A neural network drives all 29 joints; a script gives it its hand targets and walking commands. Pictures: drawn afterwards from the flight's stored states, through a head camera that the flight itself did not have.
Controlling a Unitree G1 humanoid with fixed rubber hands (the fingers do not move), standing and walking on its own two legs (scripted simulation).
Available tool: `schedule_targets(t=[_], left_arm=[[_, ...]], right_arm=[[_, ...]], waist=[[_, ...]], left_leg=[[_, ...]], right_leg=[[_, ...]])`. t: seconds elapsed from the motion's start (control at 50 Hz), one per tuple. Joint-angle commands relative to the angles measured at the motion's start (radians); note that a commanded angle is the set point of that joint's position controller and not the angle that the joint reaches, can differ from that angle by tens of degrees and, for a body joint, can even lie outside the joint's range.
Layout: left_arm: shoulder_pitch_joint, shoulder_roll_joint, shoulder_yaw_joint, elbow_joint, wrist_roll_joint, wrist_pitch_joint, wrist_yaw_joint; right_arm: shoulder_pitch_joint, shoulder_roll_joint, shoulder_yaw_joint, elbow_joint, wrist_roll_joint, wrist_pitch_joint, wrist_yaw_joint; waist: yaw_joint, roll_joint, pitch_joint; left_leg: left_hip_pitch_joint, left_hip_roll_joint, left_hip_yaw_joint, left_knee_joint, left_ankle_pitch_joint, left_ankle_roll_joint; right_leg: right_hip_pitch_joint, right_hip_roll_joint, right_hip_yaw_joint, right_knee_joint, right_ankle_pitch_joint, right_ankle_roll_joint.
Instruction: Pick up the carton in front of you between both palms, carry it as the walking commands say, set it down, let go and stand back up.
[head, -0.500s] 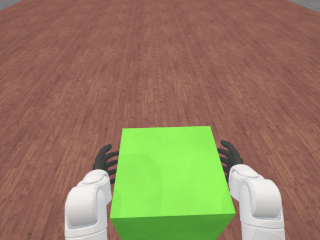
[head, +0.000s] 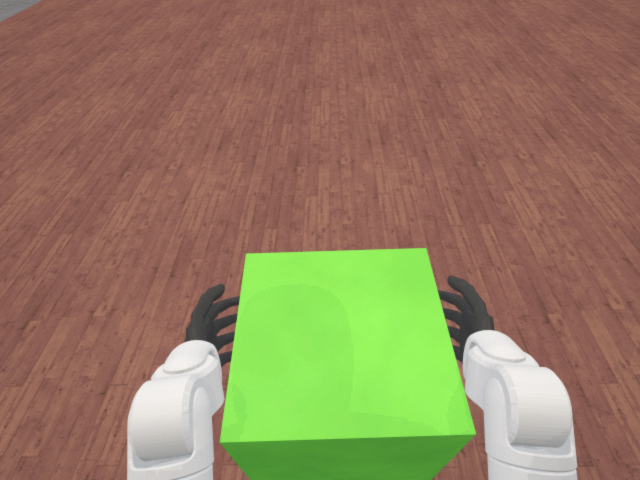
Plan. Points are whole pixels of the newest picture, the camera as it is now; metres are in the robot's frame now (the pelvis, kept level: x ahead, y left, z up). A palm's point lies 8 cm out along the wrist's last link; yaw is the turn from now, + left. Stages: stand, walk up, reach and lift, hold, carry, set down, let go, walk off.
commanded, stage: carry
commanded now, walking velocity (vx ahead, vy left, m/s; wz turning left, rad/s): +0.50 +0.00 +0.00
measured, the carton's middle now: (339, 377) +0.26 +0.00 +0.02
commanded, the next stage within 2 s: none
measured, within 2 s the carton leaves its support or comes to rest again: neither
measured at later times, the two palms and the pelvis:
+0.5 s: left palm (232, 171) +0.60 +0.17 +0.09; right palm (406, 163) +0.59 -0.13 +0.10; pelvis +0.33 +0.02 +0.00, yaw -2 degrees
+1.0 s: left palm (264, 99) +0.90 +0.14 +0.08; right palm (395, 94) +0.89 -0.16 +0.08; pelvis +0.64 +0.00 -0.01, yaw +0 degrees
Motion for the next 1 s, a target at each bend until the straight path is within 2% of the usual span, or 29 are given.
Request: schedule_targets(t=[0.0, 0.04, 0.08, 0.1, 0.12, 0.14, 0.16, 0.18, 0.2, 0.24, 0.3, 0.38, 0.5, 0.54, 0.56, 0.58, 0.6, 0.62, 0.64, 0.66, 0.68, 0.7, 0.72, 0.74, 0.82, 0.88, 0.94, 0.96, 0.98], left_arm=[[-0.412, -0.832, -0.681, -0.063, -0.388, 0.03, -0.264], [-0.417, -0.811, -0.673, -0.054, -0.378, 0.046, -0.258], [-0.437, -0.795, -0.673, -0.051, -0.372, 0.061, -0.253], [-0.455, -0.78, -0.671, -0.05, -0.373, 0.07, -0.252], [-0.487, -0.799, -0.685, -0.074, -0.382, 0.08, -0.25], [-0.495, -0.81, -0.689, -0.054, -0.382, 0.078, -0.253], [-0.513, -0.845, -0.699, -0.044, -0.387, 0.069, -0.257], [-0.525, -0.878, -0.702, -0.043, -0.39, 0.057, -0.26], [-0.532, -0.914, -0.706, -0.037, -0.394, 0.047, -0.261], [-0.521, -0.95, -0.715, -0.037, -0.394, 0.028, -0.258], [-0.483, -0.952, -0.719, -0.043, -0.382, 0.011, -0.245], [-0.465, -0.913, -0.716, -0.067, -0.374, 0.02, -0.234], [-0.46, -0.856, -0.7, -0.044, -0.378, 0.056, -0.245], [-0.462, -0.853, -0.692, -0.028, -0.382, 0.061, -0.251], [-0.452, -0.856, -0.688, -0.014, -0.382, 0.06, -0.254], [-0.448, -0.855, -0.678, 0.0, -0.379, 0.058, -0.257], [-0.439, -0.85, -0.669, 0.017, -0.372, 0.055, -0.26], [-0.447, -0.866, -0.674, 0.047, -0.376, 0.043, -0.266], [-0.428, -0.902, -0.674, 0.048, -0.387, 0.033, -0.269], [-0.448, -0.937, -0.682, 0.034, -0.392, 0.022, -0.271], [-0.462, -0.972, -0.686, 0.024, -0.396, 0.01, -0.272], [-0.471, -0.996, -0.695, 0.01, -0.399, -0.002, -0.273], [-0.469, -1.01, -0.702, 0.0, -0.403, -0.013, -0.274], [-0.46, -1.016, -0.706, -0.01, -0.407, -0.022, -0.276], [-0.401, -0.988, -0.715, -0.032, -0.409, -0.041, -0.289], [-0.376, -0.952, -0.711, -0.056, -0.4, -0.043, -0.289], [-0.391, -0.902, -0.704, -0.094, -0.39, -0.026, -0.277], [-0.39, -0.88, -0.699, -0.094, -0.382, -0.016, -0.272], [-0.386, -0.857, -0.692, -0.085, -0.372, -0.005, -0.267]], right_arm=[[-0.437, 0.851, 0.701, -0.051, 0.392, 0.013, 0.223], [-0.446, 0.828, 0.688, -0.043, 0.397, 0.03, 0.229], [-0.433, 0.811, 0.664, -0.011, 0.395, 0.042, 0.235], [-0.433, 0.8, 0.65, 0.004, 0.389, 0.047, 0.238], [-0.441, 0.805, 0.639, 0.042, 0.387, 0.04, 0.243], [-0.425, 0.838, 0.642, 0.053, 0.397, 0.038, 0.246], [-0.455, 0.871, 0.65, 0.038, 0.404, 0.031, 0.249], [-0.474, 0.907, 0.662, 0.028, 0.411, 0.024, 0.252], [-0.502, 0.936, 0.67, 0.014, 0.418, 0.015, 0.254], [-0.515, 0.958, 0.681, -0.008, 0.426, 0.002, 0.256], [-0.49, 0.945, 0.687, -0.026, 0.432, -0.006, 0.262], [-0.468, 0.892, 0.68, -0.048, 0.427, 0.004, 0.261], [-0.427, 0.838, 0.655, 0.004, 0.388, 0.03, 0.251], [-0.441, 0.838, 0.656, 0.011, 0.384, 0.034, 0.25], [-0.451, 0.839, 0.658, 0.012, 0.384, 0.035, 0.249], [-0.453, 0.838, 0.662, 0.015, 0.385, 0.036, 0.249], [-0.466, 0.838, 0.669, 0.009, 0.388, 0.038, 0.25], [-0.488, 0.853, 0.684, -0.006, 0.388, 0.038, 0.249], [-0.491, 0.871, 0.688, 0.011, 0.394, 0.031, 0.251], [-0.501, 0.908, 0.697, 0.013, 0.4, 0.018, 0.255], [-0.504, 0.941, 0.704, 0.017, 0.407, 0.003, 0.258], [-0.5, 0.969, 0.71, 0.021, 0.411, -0.012, 0.258], [-0.486, 0.989, 0.716, 0.019, 0.411, -0.025, 0.256], [-0.466, 1.0, 0.721, 0.017, 0.405, -0.037, 0.253], [-0.375, 1.002, 0.73, 0.014, 0.372, -0.07, 0.233], [-0.394, 0.971, 0.741, -0.043, 0.383, -0.068, 0.228], [-0.426, 0.919, 0.738, -0.089, 0.404, -0.044, 0.233], [-0.421, 0.896, 0.73, -0.09, 0.405, -0.032, 0.236], [-0.419, 0.868, 0.719, -0.087, 0.405, -0.016, 0.24]], waist=[[0.007, -0.169, -0.102], [0.002, -0.171, -0.105], [-0.029, -0.097, -0.197], [-0.042, 0.046, -0.241], [-0.043, 0.323, -0.317], [-0.037, 0.3, -0.293], [-0.035, 0.219, -0.289], [-0.033, 0.101, -0.292], [-0.029, 0.045, -0.274], [-0.024, 0.076, -0.278], [-0.027, 0.103, -0.24], [-0.029, 0.106, -0.167], [-0.033, 0.137, -0.062], [-0.022, 0.153, -0.085], [-0.004, 0.133, -0.129], [0.011, 0.084, -0.198], [0.025, -0.085, -0.269], [0.017, -0.342, -0.333], [0.013, -0.289, -0.304], [0.011, -0.219, -0.299], [0.009, -0.101, -0.306], [0.005, -0.049, -0.298], [0.001, -0.069, -0.305], [0.0, -0.098, -0.307], [-0.007, -0.149, -0.285], [0.001, -0.186, -0.26], [-0.005, -0.146, -0.23], [-0.011, -0.114, -0.213], [-0.012, -0.085, -0.219]], left_leg=[[0.039, -0.029, 0.054, -0.102, 0.069, 0.017], [0.141, -0.049, 0.086, -0.138, 0.039, 0.033], [0.485, -0.103, 0.138, -0.162, -0.058, 0.033], [0.649, 0.068, -0.138, -0.245, -0.2, 0.061], [0.883, 0.304, -0.568, -0.346, -0.264, 0.209], [0.86, 0.323, -0.629, -0.402, -0.089, 0.23], [0.826, 0.299, -0.514, -0.357, 0.046, 0.224], [0.778, 0.276, -0.423, -0.336, 0.107, 0.199], [0.71, 0.259, -0.343, -0.351, 0.133, 0.166], [0.65, 0.225, -0.247, -0.4, 0.033, 0.131], [0.647, 0.206, -0.16, -0.454, -0.017, 0.144], [0.68, 0.159, -0.07, -0.456, 0.102, 0.141], [0.71, 0.142, 0.006, -0.416, 0.283, 0.112], [0.711, 0.138, 0.042, -0.309, 0.44, 0.086], [0.673, 0.108, 0.093, -0.173, 0.493, 0.063], [0.554, 0.069, 0.112, 0.014, 0.424, 0.036], [0.336, 0.009, 0.098, 0.277, 0.163, -0.002], [0.026, -0.117, 0.02, 0.571, -0.323, -0.036], [-0.05, -0.091, -0.105, 0.699, -0.39, -0.006], [-0.06, -0.051, -0.127, 0.727, -0.373, 0.019], [-0.046, -0.014, -0.138, 0.672, -0.328, 0.03], [-0.013, 0.009, -0.139, 0.588, -0.287, 0.029], [0.025, 0.017, -0.129, 0.496, -0.259, 0.024], [0.051, 0.0, -0.099, 0.417, -0.248, 0.017], [0.135, -0.052, -0.017, 0.108, -0.177, -0.011], [0.187, -0.075, 0.025, -0.03, -0.022, -0.014], [0.314, -0.075, 0.058, -0.196, 0.166, -0.012], [0.389, -0.06, 0.055, -0.278, 0.266, -0.014], [0.504, -0.003, 0.016, -0.269, 0.386, -0.01]], right_leg=[[0.124, -0.209, 0.082, -0.044, 0.384, -0.087], [0.12, -0.203, 0.053, 0.04, 0.469, -0.064], [-0.011, -0.129, -0.027, 0.337, 0.511, -0.017], [-0.191, -0.079, -0.019, 0.573, 0.3, 0.023], [-0.507, 0.04, 0.038, 0.872, -0.055, 0.057], [-0.624, 0.032, 0.162, 1.015, -0.202, 0.037], [-0.649, -0.016, 0.208, 1.069, -0.184, 0.008], [-0.651, -0.056, 0.225, 1.043, -0.132, -0.009], [-0.624, -0.085, 0.231, 0.971, -0.075, -0.012], [-0.569, -0.086, 0.204, 0.862, 0.0, -0.01], [-0.595, -0.08, 0.159, 0.704, 0.061, 0.013], [-0.621, -0.06, 0.095, 0.466, 0.162, 0.029], [-0.54, -0.022, 0.026, 0.266, 0.261, -0.006], [-0.411, 0.009, -0.007, 0.234, 0.233, -0.025], [-0.258, 0.056, -0.056, 0.193, 0.209, -0.026], [-0.04, 0.053, -0.041, 0.205, 0.143, -0.029], [0.15, -0.165, 0.299, 0.113, -0.053, -0.081], [0.367, -0.392, 0.717, 0.009, -0.035, -0.219], [0.313, -0.393, 0.701, -0.008, 0.26, -0.235], [0.27, -0.36, 0.559, 0.048, 0.514, -0.221], [0.224, -0.336, 0.446, 0.077, 0.642, -0.191], [0.17, -0.313, 0.364, 0.066, 0.677, -0.156], [0.143, -0.292, 0.299, 0.05, 0.664, -0.125], [0.131, -0.275, 0.259, 0.041, 0.671, -0.117], [0.09, -0.218, 0.101, 0.065, 0.814, -0.115], [0.08, -0.196, 0.05, 0.091, 0.852, -0.095], [0.026, -0.162, 0.019, 0.176, 0.676, -0.054], [-0.018, -0.144, 0.018, 0.215, 0.585, -0.027], [-0.094, -0.13, 0.025, 0.254, 0.466, -0.001]])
